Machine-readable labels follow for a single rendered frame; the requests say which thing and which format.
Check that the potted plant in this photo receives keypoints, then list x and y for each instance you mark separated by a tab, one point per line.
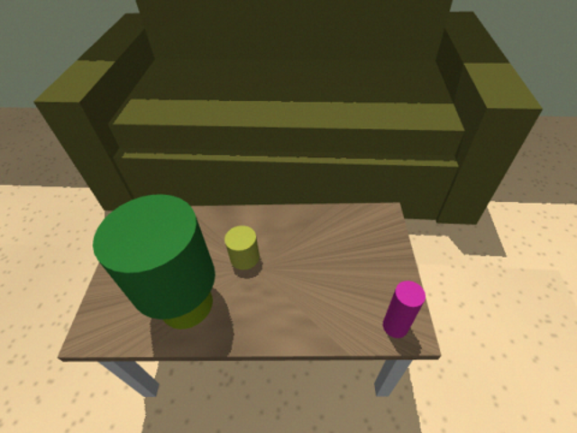
154	250

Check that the coffee table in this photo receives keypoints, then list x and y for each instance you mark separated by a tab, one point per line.
320	291

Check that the sofa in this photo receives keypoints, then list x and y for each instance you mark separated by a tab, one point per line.
281	102

